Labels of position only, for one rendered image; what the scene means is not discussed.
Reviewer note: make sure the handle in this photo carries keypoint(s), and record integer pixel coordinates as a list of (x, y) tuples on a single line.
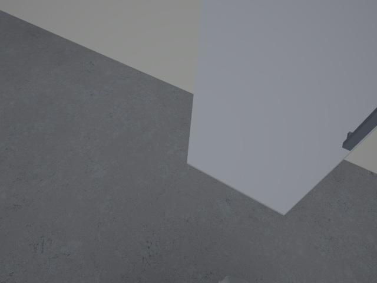
[(362, 131)]

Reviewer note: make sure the fridge door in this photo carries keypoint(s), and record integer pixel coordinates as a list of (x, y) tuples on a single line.
[(279, 85)]

